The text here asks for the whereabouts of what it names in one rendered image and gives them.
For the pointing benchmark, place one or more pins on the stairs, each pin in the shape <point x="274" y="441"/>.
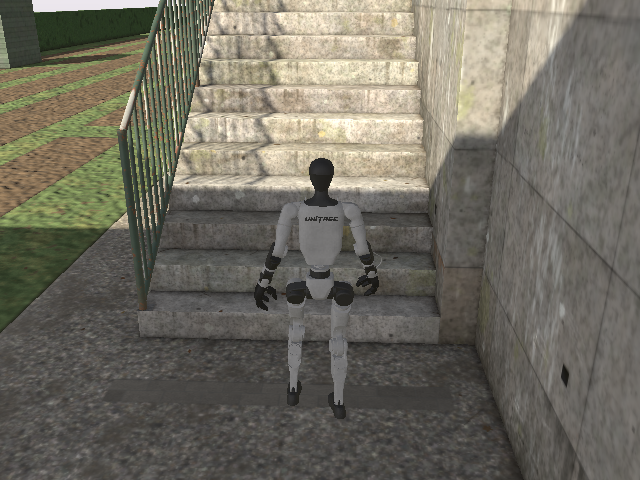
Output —
<point x="282" y="83"/>

